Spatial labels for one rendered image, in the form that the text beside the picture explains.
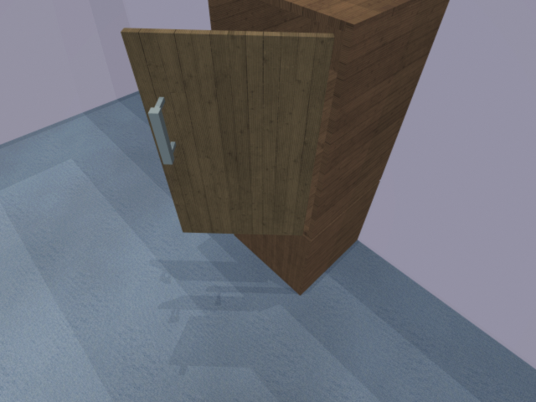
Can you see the cupboard door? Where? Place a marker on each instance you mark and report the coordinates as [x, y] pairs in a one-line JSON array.
[[245, 110]]

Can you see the handle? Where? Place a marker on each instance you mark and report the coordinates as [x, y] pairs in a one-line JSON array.
[[166, 148]]

